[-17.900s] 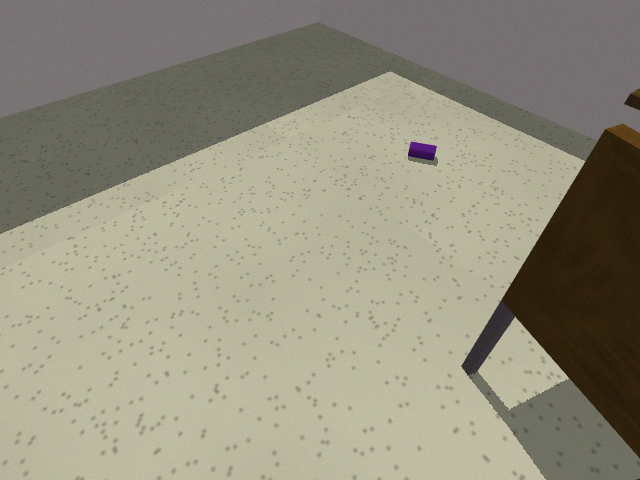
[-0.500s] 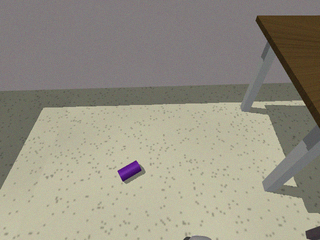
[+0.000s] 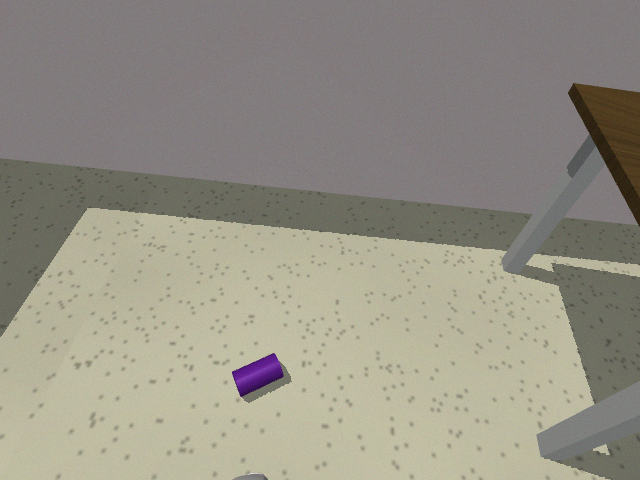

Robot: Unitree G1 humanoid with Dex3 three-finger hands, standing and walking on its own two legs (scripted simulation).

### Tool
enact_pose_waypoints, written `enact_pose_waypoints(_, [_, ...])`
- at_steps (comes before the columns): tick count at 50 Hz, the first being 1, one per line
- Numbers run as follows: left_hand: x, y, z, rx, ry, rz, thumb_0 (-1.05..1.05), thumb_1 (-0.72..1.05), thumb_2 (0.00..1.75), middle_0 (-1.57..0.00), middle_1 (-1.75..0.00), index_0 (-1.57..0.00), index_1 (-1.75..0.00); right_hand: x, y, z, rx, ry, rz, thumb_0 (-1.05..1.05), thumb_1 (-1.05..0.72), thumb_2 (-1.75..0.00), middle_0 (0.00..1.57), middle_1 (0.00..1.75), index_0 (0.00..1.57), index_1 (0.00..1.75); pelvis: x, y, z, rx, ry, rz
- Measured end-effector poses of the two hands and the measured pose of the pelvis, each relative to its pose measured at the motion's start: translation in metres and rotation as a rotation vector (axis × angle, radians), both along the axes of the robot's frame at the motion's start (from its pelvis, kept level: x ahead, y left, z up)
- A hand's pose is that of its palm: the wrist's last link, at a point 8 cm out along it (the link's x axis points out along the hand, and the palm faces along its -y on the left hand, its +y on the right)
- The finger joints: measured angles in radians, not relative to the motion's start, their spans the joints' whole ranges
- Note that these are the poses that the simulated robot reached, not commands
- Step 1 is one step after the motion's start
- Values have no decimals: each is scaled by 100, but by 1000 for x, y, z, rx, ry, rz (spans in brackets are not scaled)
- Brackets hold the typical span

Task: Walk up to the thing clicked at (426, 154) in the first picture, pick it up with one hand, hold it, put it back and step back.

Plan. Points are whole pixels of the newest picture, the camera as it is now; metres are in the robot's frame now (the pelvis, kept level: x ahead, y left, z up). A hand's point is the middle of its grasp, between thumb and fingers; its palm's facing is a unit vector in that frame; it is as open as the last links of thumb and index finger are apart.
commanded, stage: walk up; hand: left
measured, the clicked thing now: (257, 374) +0.52 +0.17 -0.72
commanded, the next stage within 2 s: stand in 1.48 s
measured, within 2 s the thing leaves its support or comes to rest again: neither
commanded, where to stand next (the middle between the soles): +0.11 -0.03 m, yaw +1 degrees
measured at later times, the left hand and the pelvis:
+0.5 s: hand out of the picture +0.09 +0.25 -0.14, palm faces -0.03 -0.92 -0.39, open 7.4 cm; pelvis +0.04 -0.02 +0.01, yaw -1 degrees
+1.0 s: hand out of the picture +0.15 +0.23 -0.13, palm faces -0.01 -0.95 -0.31, open 7.4 cm; pelvis +0.05 -0.02 +0.02, yaw +0 degrees
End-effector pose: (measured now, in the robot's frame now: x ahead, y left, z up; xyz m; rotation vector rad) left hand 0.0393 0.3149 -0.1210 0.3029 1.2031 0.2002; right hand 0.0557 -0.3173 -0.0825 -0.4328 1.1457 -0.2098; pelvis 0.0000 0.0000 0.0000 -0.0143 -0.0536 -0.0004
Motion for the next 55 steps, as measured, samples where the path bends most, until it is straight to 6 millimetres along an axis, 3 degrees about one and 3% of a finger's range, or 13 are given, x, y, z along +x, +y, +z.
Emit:
enact_pose_waypoints(5, [16,-1,-2,-33,35,-32,1,91,90,-20,-30,-20,-30,17,15,16,6,-41,-7,0,-90,-90,21,30,21,30,12,5,10,-18,-3,-5])
enact_pose_waypoints(10, [24,1,3,-25,49,-31,1,91,90,-20,-30,-20,-30,30,13,17,5,-49,-10,0,-90,-90,21,30,21,30,24,5,13,-7,-2,-12])
enact_pose_waypoints(18, [29,-7,11,62,66,-9,1,91,90,-20,-30,-20,-30,54,-8,-17,57,-47,-28,0,-90,-90,21,30,21,30,35,-11,0,1,-4,-21])
enact_pose_waypoints(22, [35,-19,21,67,53,-8,1,91,90,-20,-30,-20,-30,63,-2,-29,107,-29,-34,0,-91,-90,20,30,20,30,40,-16,3,12,-2,-18])
enact_pose_waypoints(31, [86,-37,27,19,-40,-29,1,90,90,-20,-30,-21,-30,59,11,-30,151,24,-37,0,-91,-90,21,30,20,30,47,-19,13,19,-5,-8])
enact_pose_waypoints(39, [119,-47,26,-29,-89,-44,1,90,90,-20,-30,-21,-30,55,0,-13,97,51,-58,0,-90,-90,21,30,20,30,51,-19,19,14,-1,-4])
enact_pose_waypoints(45, [116,-46,23,-35,-57,-36,1,90,90,-20,-30,-21,-30,58,-9,-6,67,54,-69,0,-90,-90,21,30,20,30,52,-20,22,11,2,1])
enact_pose_waypoints(55, [83,-39,22,-15,34,16,1,91,90,-20,-30,-21,-30,69,-6,-10,83,66,-49,0,-91,-90,20,30,20,30,56,-21,24,8,7,9])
